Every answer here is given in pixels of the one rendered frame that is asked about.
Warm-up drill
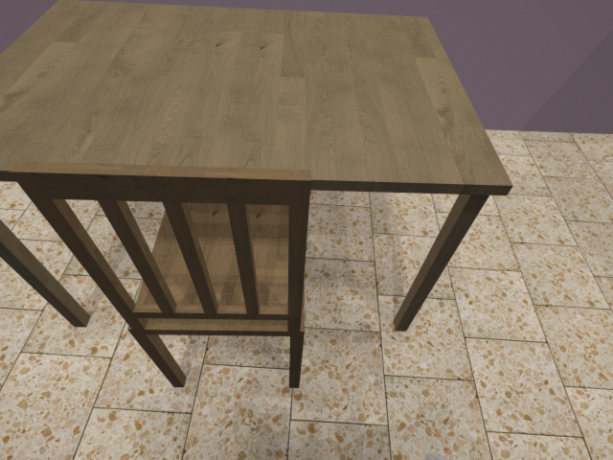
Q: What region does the table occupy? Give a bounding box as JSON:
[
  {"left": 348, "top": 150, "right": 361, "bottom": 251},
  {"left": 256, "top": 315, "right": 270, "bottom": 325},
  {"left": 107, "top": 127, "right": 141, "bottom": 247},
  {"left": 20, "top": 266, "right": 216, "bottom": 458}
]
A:
[{"left": 0, "top": 0, "right": 513, "bottom": 332}]

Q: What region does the chair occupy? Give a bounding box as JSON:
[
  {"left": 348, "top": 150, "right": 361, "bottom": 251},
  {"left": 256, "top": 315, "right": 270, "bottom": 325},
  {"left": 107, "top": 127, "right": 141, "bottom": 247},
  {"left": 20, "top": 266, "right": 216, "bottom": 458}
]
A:
[{"left": 10, "top": 161, "right": 311, "bottom": 388}]

